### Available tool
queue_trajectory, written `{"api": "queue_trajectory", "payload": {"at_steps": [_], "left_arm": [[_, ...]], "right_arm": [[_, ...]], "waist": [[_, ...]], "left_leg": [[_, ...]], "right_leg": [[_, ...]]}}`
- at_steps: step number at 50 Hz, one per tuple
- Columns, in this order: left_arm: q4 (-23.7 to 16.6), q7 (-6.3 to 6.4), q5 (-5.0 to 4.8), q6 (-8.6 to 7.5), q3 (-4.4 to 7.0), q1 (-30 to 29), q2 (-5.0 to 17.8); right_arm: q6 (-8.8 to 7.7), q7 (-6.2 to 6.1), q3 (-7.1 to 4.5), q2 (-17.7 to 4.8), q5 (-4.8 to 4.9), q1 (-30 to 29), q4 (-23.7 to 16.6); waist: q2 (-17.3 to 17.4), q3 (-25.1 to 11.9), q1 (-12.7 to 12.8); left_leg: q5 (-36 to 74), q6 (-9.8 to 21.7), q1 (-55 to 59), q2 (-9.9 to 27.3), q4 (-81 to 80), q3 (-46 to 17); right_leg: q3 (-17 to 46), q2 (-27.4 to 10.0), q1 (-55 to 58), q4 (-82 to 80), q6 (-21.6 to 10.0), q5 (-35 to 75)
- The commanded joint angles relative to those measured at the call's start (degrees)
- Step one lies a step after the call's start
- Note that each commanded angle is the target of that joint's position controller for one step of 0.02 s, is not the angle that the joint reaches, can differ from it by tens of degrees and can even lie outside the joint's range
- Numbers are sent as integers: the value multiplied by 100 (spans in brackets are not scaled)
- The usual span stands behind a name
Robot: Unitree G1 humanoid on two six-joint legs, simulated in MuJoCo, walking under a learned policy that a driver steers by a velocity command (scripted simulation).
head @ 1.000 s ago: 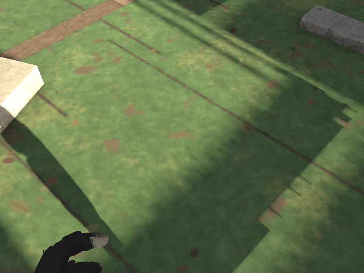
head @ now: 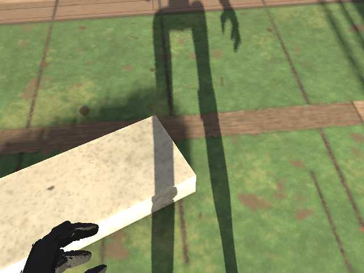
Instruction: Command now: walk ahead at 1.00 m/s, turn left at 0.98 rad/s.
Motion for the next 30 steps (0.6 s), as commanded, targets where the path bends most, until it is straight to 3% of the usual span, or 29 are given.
{"api": "queue_trajectory", "payload": {"at_steps": [1,2,3,5,8,10,13,14,15,16,17,18,19,20,21,22,23,24,25,26,27,28,30], "left_arm": [[117,68,152,65,631,1821,1384],[108,47,81,94,512,1497,915],[262,17,93,100,465,1512,716],[680,7,12,19,416,1893,570],[976,-115,-137,-143,390,2065,416],[1021,-132,-108,-203,405,1913,509],[1142,-103,-96,-236,426,1981,662],[1179,-83,-96,-222,424,2015,652],[1191,-65,-87,-248,450,2198,909],[1246,-21,-99,-214,483,2359,1033],[1300,34,-81,-143,505,2497,1121],[1212,93,-63,-56,547,2324,1270],[1101,127,-47,39,579,2054,1355],[924,88,-97,135,596,1770,1370],[884,-23,-155,172,591,1707,1175],[566,-56,-2,153,425,1910,439],[36,-24,-87,90,417,2096,681],[-17,1,-128,33,351,1714,753],[-52,4,-107,24,334,1484,704],[-219,101,-353,-192,444,1138,789],[-178,125,-378,-195,484,1237,847],[-174,126,-345,-118,510,1283,809],[-378,104,-171,-70,416,971,491]], "right_arm": [[-58,-58,250,-40,9,-339,-897],[8,4,202,-218,-110,-742,-904],[63,93,197,-221,-146,-955,-901],[201,278,263,33,-209,-1246,-1091],[337,362,356,199,-193,-1674,-1380],[342,394,401,188,-186,-2014,-1571],[331,478,462,160,-164,-2589,-1721],[338,497,475,184,-116,-2671,-1619],[315,518,531,310,-142,-2818,-1751],[317,502,518,230,-170,-2815,-1717],[340,409,509,259,-203,-2458,-1606],[344,331,445,82,-180,-1948,-1458],[331,274,321,-184,-195,-1068,-1227],[243,188,164,-406,-205,29,-853],[190,26,11,-502,-187,348,-595],[236,-52,-97,-1108,-146,-119,-679],[290,-48,-206,-1351,-158,57,-988],[332,-94,-232,-1229,-135,-155,-1022],[358,-158,-162,-921,-111,-327,-979],[161,-41,-60,-549,166,-770,-1326],[79,-11,-3,-485,172,-1079,-1325],[54,-36,24,-383,133,-1259,-1333],[110,-168,40,-297,147,-1330,-1279]], "waist": [[-1675,-1749,891],[-940,-1094,895],[-402,-693,854],[-604,-290,741],[-663,-81,605],[-660,66,475],[-422,434,526],[-324,358,623],[-478,514,575],[-497,431,541],[-776,127,342],[-909,-189,27],[-911,-616,-453],[-686,-979,-841],[188,-852,-797],[1254,-402,37],[478,-1962,44],[-113,-1865,57],[-351,-1069,261],[-912,-1030,393],[-1052,-641,767],[-848,-299,961],[-622,-9,1035]], "left_leg": [[547,31,-4315,516,3673,744],[1036,-15,-4292,772,3361,942],[1219,-86,-4106,975,3130,999],[1271,-156,-4023,1270,2903,990],[1706,-197,-4242,1395,2655,1154],[2235,-229,-4180,1399,2212,1279],[2825,-143,-3803,1261,774,1808],[2939,-42,-3378,992,417,2162],[2823,70,-3133,964,-53,2354],[2608,177,-2966,738,-222,2602],[2289,307,-2665,554,-42,2734],[1989,413,-2196,423,-63,2700],[1819,567,-1259,272,-128,2600],[2091,744,28,164,-892,2320],[2812,873,1187,352,-1838,1762],[6997,1075,1865,1474,-913,76],[7799,2138,2786,2325,-1596,-1573],[6222,2099,2369,2422,-2306,-2055],[5502,1911,1551,2230,-2628,-1857],[4004,1871,1122,2115,-2940,-2352],[4045,1708,315,2039,-2984,-2040],[4347,1592,-379,1877,-3033,-1700],[5047,1188,-1477,1278,-2951,-921]], "right_leg": [[4834,-2411,4701,-2240,-972,-4855],[3565,-2105,3965,-2074,-934,-4005],[2628,-1837,3363,-2042,-867,-2742],[1400,-1514,2761,-2147,-704,-1453],[256,-1386,2584,-2383,-547,125],[-469,-1284,2379,-2557,-528,895],[-1320,-998,2360,-2784,-400,1705],[-1669,-699,2443,-2792,-247,2371],[-1772,-932,2477,-2506,-194,3776],[-1833,-995,2868,-2207,-136,5192],[-1893,-1133,3281,-1666,-144,6465],[-1853,-1238,3417,-1021,-143,7144],[-1764,-1374,3237,88,-222,7664],[-1596,-1340,2629,1720,-342,7034],[-1612,-607,1268,3852,-203,2359],[-1376,209,-884,6035,45,-2580],[-161,194,-1451,6555,196,-2275],[101,21,-1693,6435,186,-1866],[23,-84,-1891,6368,201,-1795],[531,122,-1955,6459,283,-2028],[580,-47,-1866,6167,339,-1923],[506,-115,-1789,6003,391,-1943],[117,-152,-1495,5028,416,-1821]]}}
